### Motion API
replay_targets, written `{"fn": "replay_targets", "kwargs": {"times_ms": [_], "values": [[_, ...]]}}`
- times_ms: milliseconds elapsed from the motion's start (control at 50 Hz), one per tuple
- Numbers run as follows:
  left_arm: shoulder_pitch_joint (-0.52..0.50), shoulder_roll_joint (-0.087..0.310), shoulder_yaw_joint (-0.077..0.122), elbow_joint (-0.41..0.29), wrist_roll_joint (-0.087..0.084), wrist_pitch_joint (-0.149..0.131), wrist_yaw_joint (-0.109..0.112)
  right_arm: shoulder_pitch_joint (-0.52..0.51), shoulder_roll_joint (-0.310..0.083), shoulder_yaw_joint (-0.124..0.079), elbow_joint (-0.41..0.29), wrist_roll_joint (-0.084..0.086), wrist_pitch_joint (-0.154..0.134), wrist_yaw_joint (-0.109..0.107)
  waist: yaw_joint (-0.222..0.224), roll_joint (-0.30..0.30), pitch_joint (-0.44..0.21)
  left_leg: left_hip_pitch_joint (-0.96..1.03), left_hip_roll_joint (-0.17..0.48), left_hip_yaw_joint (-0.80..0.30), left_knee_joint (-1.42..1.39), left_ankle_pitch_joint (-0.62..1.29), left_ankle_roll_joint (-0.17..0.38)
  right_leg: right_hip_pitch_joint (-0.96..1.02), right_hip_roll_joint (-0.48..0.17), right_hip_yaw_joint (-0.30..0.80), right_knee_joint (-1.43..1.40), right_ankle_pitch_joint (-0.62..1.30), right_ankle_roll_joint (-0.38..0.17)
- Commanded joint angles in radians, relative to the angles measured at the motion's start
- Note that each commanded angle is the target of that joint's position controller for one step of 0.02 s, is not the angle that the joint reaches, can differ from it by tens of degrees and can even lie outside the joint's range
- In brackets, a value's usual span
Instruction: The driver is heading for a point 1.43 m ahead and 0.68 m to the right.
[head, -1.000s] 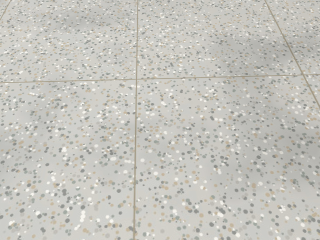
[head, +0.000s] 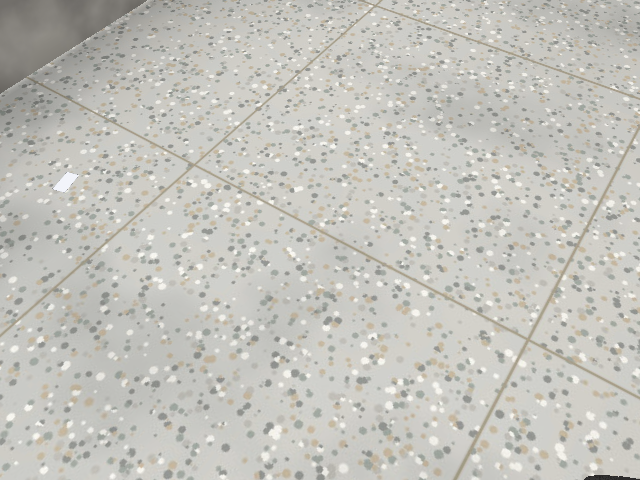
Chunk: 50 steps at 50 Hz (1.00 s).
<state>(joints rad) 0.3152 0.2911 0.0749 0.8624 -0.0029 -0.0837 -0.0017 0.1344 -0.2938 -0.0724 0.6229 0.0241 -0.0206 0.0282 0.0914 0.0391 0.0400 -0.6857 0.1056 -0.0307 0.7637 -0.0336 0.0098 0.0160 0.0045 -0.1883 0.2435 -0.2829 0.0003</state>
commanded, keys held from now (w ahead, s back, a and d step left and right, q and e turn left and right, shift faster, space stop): w+e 1.00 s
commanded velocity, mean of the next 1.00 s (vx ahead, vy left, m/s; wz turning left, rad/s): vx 0.50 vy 0.00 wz -0.34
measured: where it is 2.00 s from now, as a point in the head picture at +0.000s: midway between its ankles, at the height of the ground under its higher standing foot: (529, 260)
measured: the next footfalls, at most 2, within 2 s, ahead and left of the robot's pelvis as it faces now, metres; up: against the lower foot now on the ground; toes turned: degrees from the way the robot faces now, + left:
left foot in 0.12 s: +0.24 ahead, +0.14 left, +0.00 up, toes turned +4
right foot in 0.66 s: +0.52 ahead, -0.12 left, +0.00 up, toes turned -17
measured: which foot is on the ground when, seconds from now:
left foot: up 0.00-0.10, down 0.12-0.68, up 0.70-1.00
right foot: down 0.00-0.14, up 0.16-0.64, down 0.66-1.00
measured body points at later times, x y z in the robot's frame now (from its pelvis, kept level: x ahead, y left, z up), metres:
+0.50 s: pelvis +0.28 +0.04 +0.00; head +0.30 +0.04 +0.45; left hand +0.46 +0.28 -0.11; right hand +0.29 -0.24 -0.12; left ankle +0.20 +0.14 -0.74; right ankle +0.43 -0.14 -0.68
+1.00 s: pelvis +0.55 -0.06 +0.01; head +0.58 -0.09 +0.45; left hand +0.73 +0.18 -0.10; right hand +0.65 -0.37 -0.08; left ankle +0.79 +0.05 -0.68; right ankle +0.48 -0.11 -0.74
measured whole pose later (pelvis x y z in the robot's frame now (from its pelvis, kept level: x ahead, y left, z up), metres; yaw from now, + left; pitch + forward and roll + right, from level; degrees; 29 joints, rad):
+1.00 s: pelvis +0.55 -0.06 +0.01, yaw -26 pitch +2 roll +1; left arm 0.32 0.28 0.07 0.75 -0.02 -0.04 0.00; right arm 0.05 -0.29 -0.06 0.69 0.00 -0.09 0.00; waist 0.07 0.03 0.04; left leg -0.65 0.08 -0.10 0.66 -0.01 -0.07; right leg -0.15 0.10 0.13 0.36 -0.24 -0.08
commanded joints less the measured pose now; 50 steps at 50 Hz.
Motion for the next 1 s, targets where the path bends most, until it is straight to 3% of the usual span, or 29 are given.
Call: {"fn": "replay_targets", "kwargs": {"times_ms": [20, 80, 100, 120, 140, 160, 180, 200, 220, 240, 300, 380, 460, 560, 600, 620, 640, 660, 680, 700, 720, 740, 760, 780, 800, 840, 900, 960, 1000], "values": [[0.008, 0.175, 0.036, -0.037, -0.019, -0.001, -0.001, -0.124, -0.012, 0.008, -0.11, 0.001, -0.02, 0.016, 0.001, -0.088, 0.043, 0.04, -0.028, 0.039, -0.105, -0.011, 0.028, -0.011, -0.279, 0.095, -0.077, 0.408, -0.157], [0.009, 0.218, 0.042, -0.01, -0.04, 0.018, -0.003, -0.076, -0.066, -0.015, -0.113, -0.012, -0.025, 0.018, -0.08, -0.127, 0.006, 0.182, -0.096, 0.087, -0.19, -0.158, 0.083, 0.055, -0.301, 0.097, 0.059, 0.77, -0.15], [-0.005, 0.219, 0.036, -0.002, -0.045, 0.024, -0.002, 0.053, -0.103, -0.037, -0.075, -0.016, -0.027, 0.014, -0.165, -0.125, -0.069, 0.371, -0.125, 0.111, -0.253, -0.102, 0.11, 0.028, -0.274, 0.072, 0.21, 0.881, -0.129], [0.0, 0.185, 0.02, 0.001, -0.039, 0.021, 0.0, 0.213, -0.157, -0.063, -0.024, -0.019, -0.025, 0.001, -0.241, -0.113, -0.167, 0.651, -0.108, 0.084, -0.248, -0.026, 0.135, -0.116, -0.228, 0.056, 0.411, 0.804, -0.096], [0.026, 0.084, -0.014, -0.034, -0.004, 0.01, -0.007, 0.358, -0.258, -0.084, 0.001, -0.038, -0.02, -0.021, -0.259, 0.072, -0.327, 1.015, 0.159, -0.253, -0.225, -0.001, 0.225, -0.441, -0.126, 0.049, 0.787, 0.296, -0.04], [0.084, 0.053, -0.03, -0.035, -0.019, -0.011, -0.014, 0.333, -0.266, -0.072, -0.016, -0.039, -0.025, -0.02, -0.204, 0.215, -0.489, 1.11, 0.346, -0.676, -0.382, -0.068, 0.349, -0.634, 0.016, 0.22, 1.052, -0.314, -0.01], [0.001, 0.167, 0.005, -0.04, -0.052, -0.019, -0.018, 0.289, -0.182, -0.05, -0.016, -0.036, -0.033, -0.012, -0.235, 0.089, -0.382, 1.011, 0.308, -0.559, -0.412, -0.103, 0.298, -0.718, -0.038, 0.312, 1.107, -0.28, -0.015], [-0.061, 0.159, 0.005, -0.067, -0.061, -0.02, -0.02, 0.242, -0.148, -0.038, -0.002, -0.031, -0.039, -0.012, -0.206, 0.087, -0.226, 0.873, 0.262, -0.383, -0.427, -0.076, 0.257, -0.757, -0.083, 0.28, 1.073, -0.209, -0.02], [-0.078, 0.135, 0.003, -0.062, -0.044, -0.015, -0.014, 0.183, -0.115, -0.028, 0.01, -0.027, -0.047, -0.008, -0.163, 0.037, -0.149, 0.743, 0.211, -0.281, -0.461, -0.051, 0.223, -0.729, -0.123, 0.268, 1.005, -0.132, -0.016], [-0.064, 0.132, 0.01, -0.052, -0.03, -0.001, -0.009, 0.135, -0.08, -0.02, 0.012, -0.028, -0.057, -0.006, -0.129, 0.062, -0.107, 0.651, 0.178, -0.202, -0.499, -0.022, 0.205, -0.682, -0.149, 0.272, 0.958, -0.072, -0.01], [-0.002, 0.074, 0.005, -0.026, -0.033, 0.041, -0.006, 0.084, -0.064, -0.023, 0.035, -0.038, -0.088, -0.01, -0.073, 0.051, -0.066, 0.526, 0.16, -0.077, -0.603, 0.02, 0.203, -0.604, -0.16, 0.277, 0.929, 0.035, 0.011], [-0.088, 0.055, 0.006, -0.058, -0.025, 0.05, -0.005, 0.102, -0.075, -0.031, 0.078, -0.048, -0.097, -0.029, -0.082, 0.024, -0.004, 0.553, 0.143, 0.064, -0.64, 0.075, 0.183, -0.707, -0.149, 0.304, 0.77, 0.21, 0.027], [-0.208, 0.025, -0.01, -0.097, -0.016, 0.04, -0.031, 0.129, -0.109, -0.041, 0.105, -0.038, -0.089, -0.042, -0.125, 0.002, 0.038, 0.593, 0.139, 0.17, -0.656, 0.086, 0.158, -0.69, -0.129, 0.23, 0.539, 0.361, 0.01], [-0.317, 0.03, -0.015, -0.171, -0.016, 0.04, -0.061, 0.189, -0.144, -0.057, 0.149, -0.012, -0.055, -0.049, -0.156, 0.0, 0.07, 0.77, 0.193, 0.221, -0.571, 0.227, 0.139, -0.74, -0.103, 0.159, 0.415, 0.243, -0.046], [-0.285, 0.056, -0.002, -0.185, -0.019, 0.043, -0.067, 0.17, -0.172, -0.064, 0.148, -0.006, -0.039, -0.055, -0.119, 0.032, 0.02, 0.806, 0.194, 0.246, -0.457, 0.547, 0.117, -0.645, -0.045, 0.1, 0.407, 0.145, -0.084], [-0.223, 0.081, 0.012, -0.179, -0.022, 0.046, -0.066, 0.159, -0.187, -0.067, 0.145, -0.002, -0.03, -0.058, -0.079, 0.053, -0.028, 0.81, 0.187, 0.256, -0.352, 0.714, 0.103, -0.553, -0.003, 0.069, 0.415, 0.092, -0.107], [-0.1, 0.123, 0.036, -0.154, -0.026, 0.048, -0.061, 0.14, -0.195, -0.066, 0.141, 0.003, -0.022, -0.06, -0.005, 0.05, -0.095, 0.772, 0.162, 0.275, -0.178, 0.781, 0.079, -0.385, 0.042, 0.053, 0.38, 0.095, -0.138], [0.059, 0.189, 0.072, -0.116, -0.026, 0.053, -0.045, 0.138, -0.181, -0.057, 0.137, 0.003, -0.025, -0.062, 0.076, 0.011, -0.181, 0.624, 0.118, 0.287, 0.069, 0.635, 0.036, -0.111, 0.057, 0.105, 0.317, 0.156, -0.179], [0.113, 0.309, 0.099, -0.105, -0.028, 0.059, -0.025, 0.217, -0.053, -0.02, 0.094, -0.041, -0.043, -0.056, 0.007, -0.249, -0.258, 0.208, -0.019, 0.262, 0.445, -0.159, -0.035, 0.235, -0.194, 0.556, 0.296, 0.147, -0.321], [0.105, 0.302, 0.086, -0.144, -0.02, 0.04, -0.034, 0.206, -0.036, 0.002, 0.07, -0.026, -0.085, -0.044, -0.006, -0.239, -0.427, -0.014, -0.171, 0.006, 0.651, -0.592, -0.047, 0.404, -0.343, 1.047, 0.102, -0.023, -0.465], [0.095, 0.221, 0.063, -0.142, -0.013, 0.028, -0.039, 0.073, -0.115, -0.017, 0.046, 0.017, -0.113, -0.03, 0.045, -0.128, -0.338, -0.123, -0.11, -0.076, 0.664, -0.517, -0.02, 0.365, -0.325, 0.945, 0.042, -0.018, -0.396], [0.049, 0.186, 0.054, -0.141, -0.018, 0.019, -0.038, 0.034, -0.11, -0.013, 0.032, 0.023, -0.127, -0.029, 0.016, -0.1, -0.218, -0.138, -0.066, -0.066, 0.589, -0.428, 0.002, 0.231, -0.287, 0.805, 0.045, 0.039, -0.357], [-0.023, 0.149, 0.043, -0.153, -0.022, 0.016, -0.036, 0.034, -0.108, -0.015, 0.046, -0.003, -0.13, -0.037, -0.034, -0.04, -0.141, -0.085, -0.024, -0.06, 0.498, -0.364, 0.001, 0.078, -0.242, 0.69, 0.049, 0.138, -0.322], [-0.074, 0.115, 0.032, -0.17, -0.015, 0.016, -0.031, 0.046, -0.122, -0.025, 0.054, -0.023, -0.123, -0.042, -0.071, -0.052, -0.106, -0.006, 0.001, -0.061, 0.431, -0.323, -0.006, -0.04, -0.208, 0.61, 0.034, 0.238, -0.306], [-0.094, 0.106, 0.027, -0.186, -0.005, 0.016, -0.026, 0.063, -0.123, -0.028, 0.057, -0.028, -0.109, -0.04, -0.095, -0.071, -0.099, 0.052, 0.011, -0.062, 0.401, -0.297, -0.014, -0.11, -0.187, 0.577, 0.013, 0.288, -0.301], [-0.092, 0.124, 0.032, -0.192, -0.008, 0.013, -0.015, 0.074, -0.095, -0.024, 0.054, -0.036, -0.088, -0.04, -0.11, -0.072, -0.089, 0.085, 0.009, -0.04, 0.316, -0.267, -0.044, -0.188, -0.166, 0.519, -0.008, 0.382, -0.305], [-0.055, 0.158, 0.041, -0.184, -0.014, 0.016, 0.006, -0.021, -0.06, -0.008, 0.024, -0.039, -0.076, -0.041, -0.085, -0.085, -0.055, 0.084, -0.019, -0.017, 0.113, -0.108, -0.081, -0.256, -0.121, 0.443, -0.016, 0.394, -0.275], [-0.02, 0.16, 0.042, -0.179, -0.02, 0.028, 0.015, -0.13, -0.039, 0.005, 0.001, -0.03, -0.083, -0.029, -0.037, -0.123, -0.044, 0.156, -0.071, -0.009, -0.121, 0.076, -0.087, -0.284, -0.08, 0.419, 0.003, 0.275, -0.228], [0.016, 0.164, 0.044, -0.169, -0.023, 0.034, 0.017, -0.179, -0.053, 0.003, -0.013, -0.018, -0.091, -0.019, -0.015, -0.133, -0.042, 0.188, -0.094, -0.015, -0.193, 0.114, -0.085, -0.265, -0.1, 0.462, 0.023, 0.216, -0.219]]}}
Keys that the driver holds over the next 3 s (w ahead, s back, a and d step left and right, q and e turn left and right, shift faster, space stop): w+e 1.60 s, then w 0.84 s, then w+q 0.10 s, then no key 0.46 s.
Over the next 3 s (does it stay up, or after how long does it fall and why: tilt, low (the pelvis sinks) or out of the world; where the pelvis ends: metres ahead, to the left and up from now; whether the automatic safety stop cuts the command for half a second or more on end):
stays up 1.27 -0.75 -0.01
